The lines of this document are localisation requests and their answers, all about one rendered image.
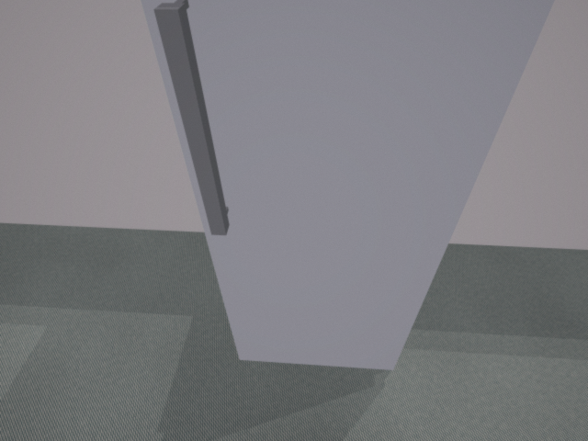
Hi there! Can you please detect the handle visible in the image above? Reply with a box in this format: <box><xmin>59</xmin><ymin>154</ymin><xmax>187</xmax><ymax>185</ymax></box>
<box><xmin>154</xmin><ymin>0</ymin><xmax>230</xmax><ymax>235</ymax></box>

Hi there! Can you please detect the fridge door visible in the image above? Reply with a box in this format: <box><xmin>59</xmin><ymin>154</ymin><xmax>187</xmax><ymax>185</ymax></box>
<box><xmin>141</xmin><ymin>0</ymin><xmax>555</xmax><ymax>370</ymax></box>

